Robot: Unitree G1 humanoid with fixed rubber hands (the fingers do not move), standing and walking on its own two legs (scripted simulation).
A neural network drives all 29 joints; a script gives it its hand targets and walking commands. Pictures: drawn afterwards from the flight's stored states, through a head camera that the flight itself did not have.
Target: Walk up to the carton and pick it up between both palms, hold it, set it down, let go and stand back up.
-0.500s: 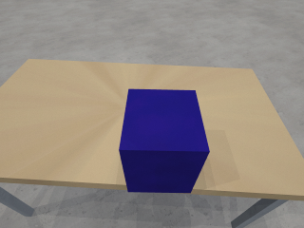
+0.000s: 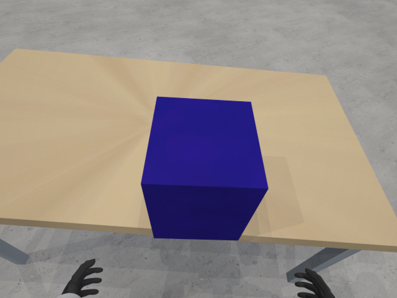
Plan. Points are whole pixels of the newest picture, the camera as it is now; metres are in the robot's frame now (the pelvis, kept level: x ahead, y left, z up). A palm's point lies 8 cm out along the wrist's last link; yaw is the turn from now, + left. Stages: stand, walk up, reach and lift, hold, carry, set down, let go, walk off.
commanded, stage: reach and lift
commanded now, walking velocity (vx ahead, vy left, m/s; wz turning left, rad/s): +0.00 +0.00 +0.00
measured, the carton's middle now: (200, 173) +0.38 +0.01 +0.01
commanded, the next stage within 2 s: none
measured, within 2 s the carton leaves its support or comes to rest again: neither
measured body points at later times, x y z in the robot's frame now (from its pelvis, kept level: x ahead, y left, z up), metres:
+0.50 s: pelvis -0.01 +0.00 +0.01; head +0.00 +0.01 +0.46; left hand +0.16 +0.25 -0.06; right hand +0.14 -0.21 -0.06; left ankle +0.00 +0.11 -0.73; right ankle +0.00 -0.11 -0.73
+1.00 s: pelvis +0.00 +0.01 +0.01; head -0.02 +0.03 +0.46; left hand +0.15 +0.23 -0.03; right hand +0.16 -0.19 -0.02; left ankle +0.00 +0.11 -0.73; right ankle +0.00 -0.11 -0.73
